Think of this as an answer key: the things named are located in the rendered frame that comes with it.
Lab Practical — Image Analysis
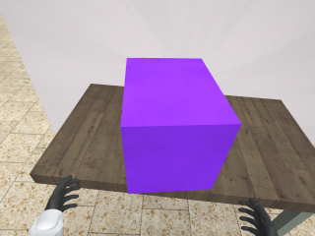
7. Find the left robot hand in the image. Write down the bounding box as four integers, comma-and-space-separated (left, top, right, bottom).
45, 175, 81, 212

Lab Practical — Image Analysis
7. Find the carton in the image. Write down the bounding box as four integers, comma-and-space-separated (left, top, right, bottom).
120, 58, 241, 194

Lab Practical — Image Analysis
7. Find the right robot hand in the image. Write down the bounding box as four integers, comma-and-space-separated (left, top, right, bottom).
238, 198, 279, 236

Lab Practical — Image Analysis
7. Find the table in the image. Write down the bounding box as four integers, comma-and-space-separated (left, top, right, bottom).
30, 84, 315, 236

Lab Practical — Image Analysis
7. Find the robot left forearm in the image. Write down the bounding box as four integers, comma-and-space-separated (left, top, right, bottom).
28, 208, 64, 236

